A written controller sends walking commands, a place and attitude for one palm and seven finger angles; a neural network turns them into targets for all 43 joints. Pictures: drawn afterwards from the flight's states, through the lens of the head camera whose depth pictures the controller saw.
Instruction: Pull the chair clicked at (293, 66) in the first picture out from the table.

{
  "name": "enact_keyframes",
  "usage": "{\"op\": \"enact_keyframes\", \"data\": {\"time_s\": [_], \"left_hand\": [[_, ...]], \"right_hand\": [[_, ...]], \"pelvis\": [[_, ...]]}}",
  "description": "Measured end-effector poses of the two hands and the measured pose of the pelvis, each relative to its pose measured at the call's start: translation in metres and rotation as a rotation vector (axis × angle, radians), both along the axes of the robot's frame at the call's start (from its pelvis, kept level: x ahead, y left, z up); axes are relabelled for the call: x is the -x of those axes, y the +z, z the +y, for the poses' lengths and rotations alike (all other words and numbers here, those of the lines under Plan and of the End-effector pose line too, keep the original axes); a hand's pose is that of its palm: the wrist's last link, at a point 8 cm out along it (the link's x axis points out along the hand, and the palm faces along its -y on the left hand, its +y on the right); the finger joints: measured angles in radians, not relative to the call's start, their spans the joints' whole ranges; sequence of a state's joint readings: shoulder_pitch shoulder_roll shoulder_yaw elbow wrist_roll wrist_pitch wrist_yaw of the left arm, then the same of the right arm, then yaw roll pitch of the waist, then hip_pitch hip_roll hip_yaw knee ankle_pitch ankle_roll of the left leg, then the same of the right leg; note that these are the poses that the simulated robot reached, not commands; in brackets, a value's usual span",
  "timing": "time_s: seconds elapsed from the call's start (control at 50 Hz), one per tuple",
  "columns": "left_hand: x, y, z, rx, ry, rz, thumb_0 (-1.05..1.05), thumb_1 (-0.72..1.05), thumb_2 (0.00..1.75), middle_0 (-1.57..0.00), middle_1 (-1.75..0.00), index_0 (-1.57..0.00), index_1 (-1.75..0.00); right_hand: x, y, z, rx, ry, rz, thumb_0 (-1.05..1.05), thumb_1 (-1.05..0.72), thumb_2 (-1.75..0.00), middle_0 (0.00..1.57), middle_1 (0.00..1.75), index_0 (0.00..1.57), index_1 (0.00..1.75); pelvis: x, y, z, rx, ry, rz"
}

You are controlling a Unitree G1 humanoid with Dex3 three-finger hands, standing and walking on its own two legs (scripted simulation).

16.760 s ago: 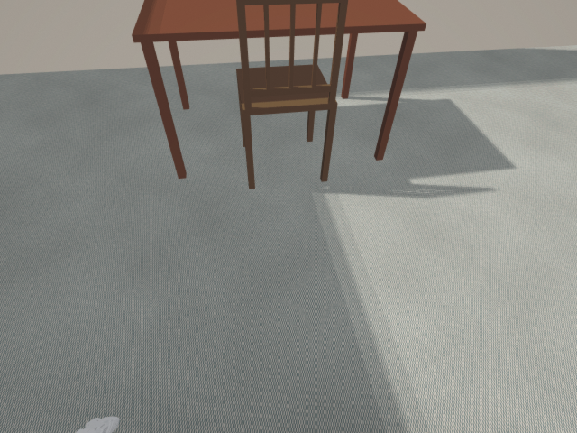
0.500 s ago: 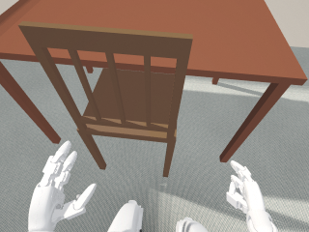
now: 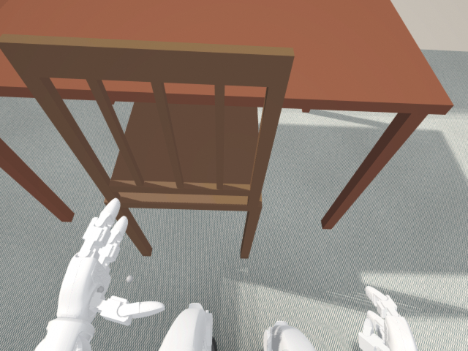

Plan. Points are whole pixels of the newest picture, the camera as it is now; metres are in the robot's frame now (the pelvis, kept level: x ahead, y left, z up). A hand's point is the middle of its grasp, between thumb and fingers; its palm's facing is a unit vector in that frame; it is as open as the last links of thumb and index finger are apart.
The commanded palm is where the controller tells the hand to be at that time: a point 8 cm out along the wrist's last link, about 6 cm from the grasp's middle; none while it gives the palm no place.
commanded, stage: raise the hand toward the chair's back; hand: left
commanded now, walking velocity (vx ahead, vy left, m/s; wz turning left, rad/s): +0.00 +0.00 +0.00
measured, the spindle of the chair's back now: (171, 144) +0.49 +0.15 +0.02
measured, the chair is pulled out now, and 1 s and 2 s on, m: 0.00 0.00 0.00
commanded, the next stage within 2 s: aim the fingers beside a spindle in 1.00 s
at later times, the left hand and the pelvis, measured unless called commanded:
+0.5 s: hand (80, 255) +0.24 +0.23 +0.07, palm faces +0.07 -0.99 -0.08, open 16.9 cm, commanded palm +0.22 +0.28 +0.06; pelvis +0.01 +0.02 +0.02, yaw +1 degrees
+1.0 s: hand (101, 260) +0.24 +0.21 +0.05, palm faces +0.01 -1.00 -0.06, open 16.9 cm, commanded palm +0.22 +0.27 +0.06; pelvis +0.00 +0.00 +0.02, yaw +1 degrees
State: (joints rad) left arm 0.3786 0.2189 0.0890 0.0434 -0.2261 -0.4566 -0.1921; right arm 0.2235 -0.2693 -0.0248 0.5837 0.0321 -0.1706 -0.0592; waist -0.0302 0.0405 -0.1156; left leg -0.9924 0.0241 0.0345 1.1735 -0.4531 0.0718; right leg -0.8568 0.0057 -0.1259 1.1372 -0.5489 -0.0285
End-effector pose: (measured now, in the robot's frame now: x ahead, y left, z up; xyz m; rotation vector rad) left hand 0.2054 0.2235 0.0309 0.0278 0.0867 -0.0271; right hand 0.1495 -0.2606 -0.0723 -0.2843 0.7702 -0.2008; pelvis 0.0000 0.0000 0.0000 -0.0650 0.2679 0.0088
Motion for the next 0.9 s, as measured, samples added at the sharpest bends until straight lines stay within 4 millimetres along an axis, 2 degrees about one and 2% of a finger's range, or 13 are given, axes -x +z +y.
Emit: {"op": "enact_keyframes", "data": {"time_s": [0.06, 0.18, 0.24, 0.34, 0.4, 0.5, 0.58, 0.66, 0.74, 0.82, 0.9], "left_hand": [[0.0, 0.002, 0.003, 0.017, -0.001, 0.033, 0.0, -0.25, 0.41, -0.09, -0.12, -0.09, -0.12], [-0.001, 0.035, 0.03, -0.02, 0.123, -0.106, 0.0, -0.39, 0.35, -0.08, -0.1, -0.08, -0.1], [-0.005, 0.029, 0.038, -0.033, 0.115, -0.093, 0.0, -0.43, 0.33, -0.07, -0.09, -0.07, -0.09], [-0.008, 0.01, 0.037, -0.009, 0.031, 0.028, 0.0, -0.47, 0.31, -0.06, -0.08, -0.06, -0.09], [-0.008, 0.02, 0.04, -0.009, 0.033, 0.012, -0.01, -0.49, 0.31, -0.07, -0.08, -0.06, -0.09], [-0.014, 0.042, 0.058, -0.053, 0.096, -0.092, -0.01, -0.5, 0.3, -0.07, -0.08, -0.07, -0.09], [-0.023, 0.035, 0.065, -0.054, 0.085, -0.059, -0.01, -0.5, 0.3, -0.06, -0.08, -0.06, -0.08], [-0.024, 0.023, 0.054, -0.018, 0.03, 0.024, -0.01, -0.5, 0.3, -0.06, -0.08, -0.06, -0.08], [-0.02, 0.03, 0.045, -0.014, 0.027, -0.002, -0.01, -0.5, 0.3, -0.06, -0.08, -0.06, -0.08], [-0.019, 0.039, 0.047, -0.036, 0.078, -0.08, -0.01, -0.5, 0.3, -0.07, -0.08, -0.06, -0.08], [-0.02, 0.032, 0.048, -0.042, 0.087, -0.067, -0.01, -0.5, 0.3, -0.07, -0.08, -0.06, -0.08]], "right_hand": [[-0.013, 0.012, 0.009, -0.002, 0.002, -0.048, 0.02, -0.91, -0.9, 0.2, 0.3, 0.2, 0.3], [-0.038, 0.028, 0.037, -0.034, 0.071, -0.111, 0.01, -0.91, -0.9, 0.2, 0.3, 0.2, 0.3], [-0.045, 0.026, 0.048, -0.049, 0.115, -0.114, 0.01, -0.91, -0.9, 0.2, 0.3, 0.2, 0.3], [-0.044, 0.025, 0.057, -0.058, 0.126, -0.096, 0.01, -0.9, -0.9, 0.2, 0.3, 0.21, 0.3], [-0.038, 0.027, 0.058, -0.054, 0.11, -0.081, 0.01, -0.9, -0.9, 0.2, 0.3, 0.21, 0.3], [-0.024, 0.026, 0.052, -0.042, 0.1, -0.044, 0.01, -0.9, -0.9, 0.2, 0.3, 0.21, 0.3], [-0.014, 0.02, 0.044, -0.037, 0.083, -0.013, 0.01, -0.9, -0.9, 0.2, 0.3, 0.21, 0.3], [-0.006, 0.022, 0.035, -0.029, 0.049, -0.009, 0.01, -0.9, -0.9, 0.2, 0.3, 0.21, 0.3], [-0.001, 0.028, 0.029, -0.018, 0.032, -0.02, 0.02, -0.91, -0.9, 0.2, 0.3, 0.2, 0.3], [-0.002, 0.028, 0.024, -0.012, 0.044, -0.021, 0.01, -0.91, -0.9, 0.2, 0.3, 0.2, 0.3], [-0.006, 0.023, 0.022, -0.022, 0.06, -0.022, 0.01, -0.91, -0.9, 0.2, 0.3, 0.2, 0.3]], "pelvis": [[-0.002, 0.005, 0.004, 0.001, -0.004, -0.009], [-0.007, 0.012, 0.011, 0.007, 0.006, -0.022], [-0.005, 0.01, 0.013, 0.012, 0.014, -0.019], [-0.005, 0.012, 0.018, 0.018, 0.016, -0.028], [-0.007, 0.016, 0.019, 0.017, 0.012, -0.037], [-0.008, 0.019, 0.02, 0.016, 0.015, -0.04], [-0.006, 0.018, 0.019, 0.016, 0.016, -0.036], [-0.006, 0.02, 0.019, 0.014, 0.01, -0.039], [-0.008, 0.024, 0.017, 0.007, 0.003, -0.044], [-0.007, 0.022, 0.012, 0.004, 0.006, -0.043], [-0.005, 0.019, 0.008, 0.005, 0.012, -0.039]]}}
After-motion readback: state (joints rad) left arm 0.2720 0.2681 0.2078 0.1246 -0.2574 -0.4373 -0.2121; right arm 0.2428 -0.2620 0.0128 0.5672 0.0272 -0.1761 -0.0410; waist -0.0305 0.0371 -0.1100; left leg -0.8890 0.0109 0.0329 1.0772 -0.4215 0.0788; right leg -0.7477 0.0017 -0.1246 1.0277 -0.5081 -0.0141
